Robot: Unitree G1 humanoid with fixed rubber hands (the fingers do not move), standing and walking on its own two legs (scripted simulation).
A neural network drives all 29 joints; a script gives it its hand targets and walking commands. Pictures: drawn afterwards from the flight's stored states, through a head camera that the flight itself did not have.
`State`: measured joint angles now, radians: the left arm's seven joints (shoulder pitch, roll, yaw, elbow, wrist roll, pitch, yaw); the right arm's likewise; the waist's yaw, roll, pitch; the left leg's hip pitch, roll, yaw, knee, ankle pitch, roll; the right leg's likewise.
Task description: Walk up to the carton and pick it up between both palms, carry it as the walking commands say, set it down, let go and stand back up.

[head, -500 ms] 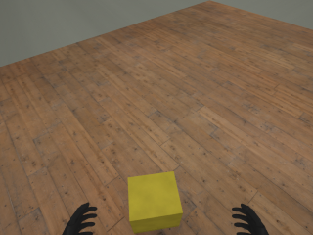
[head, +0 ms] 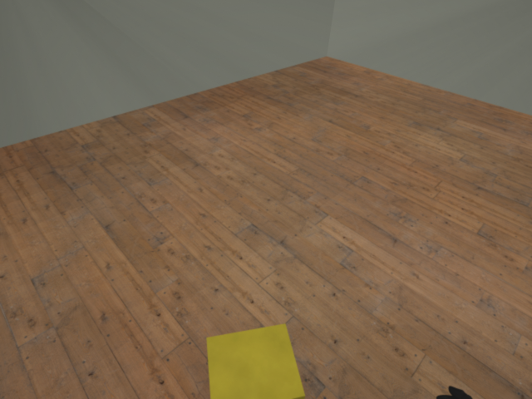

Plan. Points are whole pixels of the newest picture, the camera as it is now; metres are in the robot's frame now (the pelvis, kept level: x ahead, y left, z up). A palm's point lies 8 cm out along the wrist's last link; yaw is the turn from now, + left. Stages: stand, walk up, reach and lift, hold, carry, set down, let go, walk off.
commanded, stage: stand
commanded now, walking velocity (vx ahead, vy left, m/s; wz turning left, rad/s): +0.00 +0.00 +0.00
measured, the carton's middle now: (252, 382) +0.43 +0.04 -0.65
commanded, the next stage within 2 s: none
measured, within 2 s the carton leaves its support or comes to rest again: neither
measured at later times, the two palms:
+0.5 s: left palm out of the picture +0.06 +0.28 -0.10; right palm out of the picture +0.06 -0.31 -0.09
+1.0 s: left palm out of the picture +0.01 +0.30 -0.10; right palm out of the picture +0.04 -0.31 -0.09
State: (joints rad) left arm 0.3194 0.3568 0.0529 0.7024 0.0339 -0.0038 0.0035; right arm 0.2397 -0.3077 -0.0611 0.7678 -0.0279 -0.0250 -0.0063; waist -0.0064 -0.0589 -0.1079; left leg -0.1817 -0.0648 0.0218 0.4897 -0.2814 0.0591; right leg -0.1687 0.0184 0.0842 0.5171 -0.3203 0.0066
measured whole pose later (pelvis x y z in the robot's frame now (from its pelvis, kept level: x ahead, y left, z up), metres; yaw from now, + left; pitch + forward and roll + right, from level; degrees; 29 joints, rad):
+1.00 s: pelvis -0.04 -0.01 +0.01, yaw +0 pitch -3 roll +0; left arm 0.28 0.40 0.02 0.95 0.02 -0.03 0.00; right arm 0.18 -0.35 -0.03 1.04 -0.01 -0.03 0.01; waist 0.00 -0.02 -0.03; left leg -0.17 -0.04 0.00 0.40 -0.18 0.04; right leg -0.15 0.04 0.08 0.39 -0.20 -0.01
